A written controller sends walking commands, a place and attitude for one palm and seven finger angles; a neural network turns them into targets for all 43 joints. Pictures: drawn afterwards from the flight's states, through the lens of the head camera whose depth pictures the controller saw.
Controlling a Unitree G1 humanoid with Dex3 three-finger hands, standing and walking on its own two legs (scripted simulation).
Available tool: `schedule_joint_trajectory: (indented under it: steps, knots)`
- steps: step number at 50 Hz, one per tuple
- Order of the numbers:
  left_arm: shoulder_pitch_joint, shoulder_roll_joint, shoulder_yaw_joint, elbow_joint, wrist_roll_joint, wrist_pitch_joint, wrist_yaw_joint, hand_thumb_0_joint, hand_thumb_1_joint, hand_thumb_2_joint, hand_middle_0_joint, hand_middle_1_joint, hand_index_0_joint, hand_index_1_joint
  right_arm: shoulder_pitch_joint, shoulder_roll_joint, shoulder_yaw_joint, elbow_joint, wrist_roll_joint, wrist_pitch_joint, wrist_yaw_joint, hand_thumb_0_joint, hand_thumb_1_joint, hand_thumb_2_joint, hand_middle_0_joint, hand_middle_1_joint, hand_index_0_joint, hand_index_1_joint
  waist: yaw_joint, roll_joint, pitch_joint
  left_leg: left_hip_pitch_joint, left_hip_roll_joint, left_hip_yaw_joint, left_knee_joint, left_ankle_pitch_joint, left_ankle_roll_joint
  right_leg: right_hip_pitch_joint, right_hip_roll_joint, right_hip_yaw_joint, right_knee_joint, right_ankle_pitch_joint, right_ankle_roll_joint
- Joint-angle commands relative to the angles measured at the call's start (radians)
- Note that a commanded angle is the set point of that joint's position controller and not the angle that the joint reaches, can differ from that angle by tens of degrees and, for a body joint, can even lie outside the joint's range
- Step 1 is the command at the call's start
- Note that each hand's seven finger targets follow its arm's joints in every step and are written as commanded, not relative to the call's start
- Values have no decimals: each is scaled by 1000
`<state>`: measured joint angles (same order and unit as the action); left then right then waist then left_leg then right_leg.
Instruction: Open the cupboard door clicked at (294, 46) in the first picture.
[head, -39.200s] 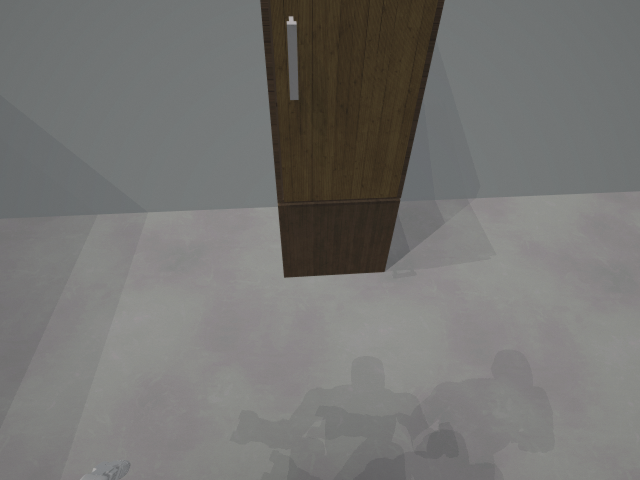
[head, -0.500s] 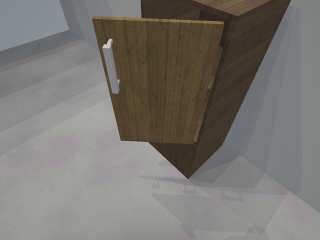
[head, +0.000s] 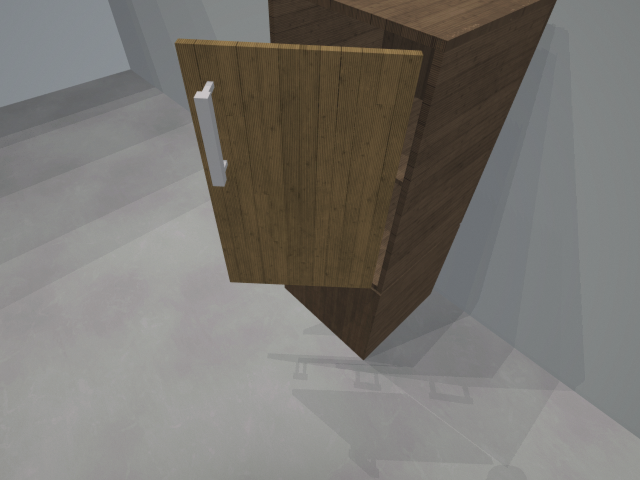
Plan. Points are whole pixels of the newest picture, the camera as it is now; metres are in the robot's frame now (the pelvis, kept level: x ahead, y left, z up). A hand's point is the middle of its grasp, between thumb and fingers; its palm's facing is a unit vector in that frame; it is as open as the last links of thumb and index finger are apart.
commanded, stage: come to a stop and stand still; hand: left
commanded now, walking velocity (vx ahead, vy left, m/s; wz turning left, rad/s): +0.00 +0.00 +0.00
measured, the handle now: (214, 136) +0.61 +0.21 +0.11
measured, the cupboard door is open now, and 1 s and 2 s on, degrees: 44 44 44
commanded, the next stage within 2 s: look again from close up in 0.02 s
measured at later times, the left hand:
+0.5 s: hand out of the picture +0.06 +0.21 -0.18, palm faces +0.00 -0.98 -0.21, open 7.4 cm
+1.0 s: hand (168, 355) +0.25 +0.20 +0.03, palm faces +0.13 -0.99 -0.05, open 7.8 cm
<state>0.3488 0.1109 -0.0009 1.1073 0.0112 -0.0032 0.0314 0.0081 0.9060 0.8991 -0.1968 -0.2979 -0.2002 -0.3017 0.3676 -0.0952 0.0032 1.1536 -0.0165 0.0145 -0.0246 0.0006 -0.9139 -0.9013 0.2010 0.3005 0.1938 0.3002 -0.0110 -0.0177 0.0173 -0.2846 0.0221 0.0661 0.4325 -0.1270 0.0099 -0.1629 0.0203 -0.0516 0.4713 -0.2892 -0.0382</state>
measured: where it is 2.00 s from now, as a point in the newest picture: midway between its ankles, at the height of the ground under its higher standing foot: outside the picture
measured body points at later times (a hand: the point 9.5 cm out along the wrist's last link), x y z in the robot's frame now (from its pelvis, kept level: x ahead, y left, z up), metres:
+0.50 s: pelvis +0.04 +0.03 -0.01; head +0.04 +0.03 +0.44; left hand +0.06 +0.26 -0.16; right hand +0.04 -0.19 -0.16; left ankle +0.07 +0.11 -0.74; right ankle -0.02 -0.09 -0.74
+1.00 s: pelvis +0.02 +0.03 -0.03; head +0.02 +0.02 +0.42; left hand +0.24 +0.25 +0.03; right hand +0.18 -0.21 -0.11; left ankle +0.07 +0.11 -0.74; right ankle +0.03 -0.07 -0.74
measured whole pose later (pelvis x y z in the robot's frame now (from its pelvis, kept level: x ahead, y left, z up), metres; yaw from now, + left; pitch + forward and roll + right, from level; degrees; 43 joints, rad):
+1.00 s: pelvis +0.02 +0.03 -0.03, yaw +0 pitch +4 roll +1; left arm 0.34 0.16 0.10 0.08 -0.19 -0.31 -0.05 0.01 0.79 0.85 -0.20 -0.38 -0.21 -0.38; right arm 0.22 -0.22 -0.01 0.70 0.01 -0.23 -0.03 0.01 -0.91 -0.90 0.20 0.30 0.20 0.30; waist -0.03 0.02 -0.11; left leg -0.50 -0.04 0.08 0.72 -0.29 0.05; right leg -0.45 -0.01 -0.05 0.77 -0.39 -0.04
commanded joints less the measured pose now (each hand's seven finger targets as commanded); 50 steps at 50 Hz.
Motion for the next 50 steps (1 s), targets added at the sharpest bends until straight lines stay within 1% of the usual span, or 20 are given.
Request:
schedule_joint_trajectory:
  steps: [1,5,6,7,9,12,16,24,32,36,37,38,39,40,41,42,44,47,49,50]
  knots:
    - [82,70,13,-17,-2,-13,8,0,900,900,-200,-300,-200,-300,46,-79,-13,-32,1,-21,-8,0,-900,-900,200,300,200,300,11,17,93,38,73,-111,-89,-140,12,-147,-114,124,-160,-99,-19]
    - [99,62,9,-5,-2,-18,9,0,900,900,-200,-300,-200,-300,43,-73,-12,-28,4,-26,-11,0,-900,-900,200,300,200,300,14,18,76,63,79,-106,-79,-81,14,-126,-114,121,-156,-32,-17]
    - [151,99,1,11,20,-46,41,0,900,900,-200,-300,-200,-300,-108,-129,-13,-103,5,-40,4,0,-900,-900,200,300,200,300,59,48,139,-21,60,-80,145,-53,-13,-154,-157,211,-200,239,2]
    - [66,150,5,-51,12,-53,33,0,900,900,-200,-300,-200,-300,-26,-77,-15,-131,5,-26,14,0,-900,-900,200,300,200,300,-35,31,84,-9,39,-71,174,-175,-12,-198,-224,246,-240,-59,-41]
    - [14,141,10,-78,8,-56,27,0,900,900,-200,-300,-200,-300,29,-72,-16,-110,-3,-20,20,0,-900,-900,200,300,200,300,-58,34,58,8,32,-60,188,-137,-6,-215,-193,222,-220,-151,-79]
    - [25,109,10,-79,4,-57,26,0,900,900,-200,-300,-200,-300,50,-89,-12,-124,-2,-38,16,0,-900,-900,200,300,200,300,-39,-13,19,44,49,-87,93,-62,13,-162,-130,139,-112,-37,-55]
    - [68,96,9,-67,5,-39,23,0,900,900,-200,-300,-200,-300,6,-122,-10,-129,0,-49,5,0,-900,-900,200,300,200,300,4,61,66,-25,83,-153,-1,-37,49,-99,-80,99,-38,3,-25]
    - [49,127,10,-77,4,-28,21,0,900,900,-200,-300,-200,-300,-35,-163,-11,-124,1,-54,-1,0,-900,-900,200,300,200,300,15,-6,39,45,85,-136,-23,44,53,-69,-96,99,-41,80,-4]
    - [22,169,14,-84,5,-20,18,0,900,900,-200,-300,-200,-300,-77,-198,-16,-119,2,-58,-4,0,-900,-900,200,300,200,300,17,37,-20,117,96,-126,-19,163,56,-42,-103,97,-42,129,7]
    - [9,182,13,-81,6,-18,16,0,900,900,-200,-300,-200,-300,-96,-209,-17,-114,4,-58,-5,0,-900,-900,200,300,200,300,17,35,-13,123,95,-123,-22,176,55,-39,-110,98,-53,143,10]
    - [35,152,3,-70,17,-24,50,0,900,900,-200,-300,-200,-300,-123,-224,-18,-174,13,-49,0,0,-900,-900,200,300,200,300,12,81,59,100,122,-117,112,319,30,-119,-120,124,-79,177,16]
    - [-686,445,212,-1699,-158,-211,64,0,877,890,-202,-315,-202,-315,-83,-365,-78,-529,63,-192,-15,0,-900,-900,200,300,200,300,-91,256,-475,412,33,-159,39,387,-22,-144,-40,-15,33,312,2]
    - [-175,338,154,-1476,-92,-166,87,0,853,880,-203,-330,-203,-330,-145,-254,-11,-469,49,-308,-47,0,-900,-900,200,300,200,300,19,417,-469,564,111,-222,-39,474,-61,-218,-24,-9,214,68,0]
    - [-123,278,97,-1390,-91,-112,130,0,830,870,-205,-345,-205,-345,-156,-241,-20,-399,53,-334,-61,0,-900,-900,200,300,200,300,5,355,-416,429,92,-214,-78,333,-104,-248,-24,-3,255,-60,12]
    - [198,-22,-71,-1093,-124,-11,118,0,807,860,-207,-360,-207,-360,-121,-195,-18,-385,66,-325,-46,0,-900,-900,200,300,200,300,-29,203,-204,316,86,-207,-105,218,-71,-320,-18,-7,260,-96,21]
    - [-18,37,-28,-1310,-168,-48,105,0,783,850,-208,-375,-208,-375,-136,-251,-41,-475,63,-322,-33,0,-900,-900,200,300,200,300,-31,134,-95,192,76,-200,-88,103,-49,-312,-31,-13,216,-99,23]
    - [24,94,44,-1201,-158,-141,63,0,737,830,-212,-405,-212,-405,-168,-273,-57,-517,42,-329,-36,0,-900,-900,200,300,200,300,-36,-34,-8,18,31,-168,36,-130,-20,-346,-15,-42,97,-92,13]
    - [293,74,131,-963,-204,-304,-80,0,667,800,-217,-450,-217,-450,-207,-278,-66,-587,26,-291,-13,0,-900,-900,200,300,200,300,38,-179,-66,-176,-14,-107,220,-94,-21,-400,-5,-54,163,-41,6]
    - [268,83,132,-961,-250,-456,-215,0,620,780,-220,-480,-220,-480,-266,-282,-77,-628,24,-281,-1,0,-900,-900,200,300,200,300,45,-310,-46,-349,-27,-74,326,-184,-22,-478,-16,-9,230,-126,12]
    - [264,135,177,-921,-256,-510,-276,0,597,770,-222,-495,-222,-495,-265,-284,-87,-649,34,-276,9,0,-900,-900,200,300,200,300,50,-297,-30,-388,-30,-72,351,-210,-27,-480,-28,32,233,-158,6]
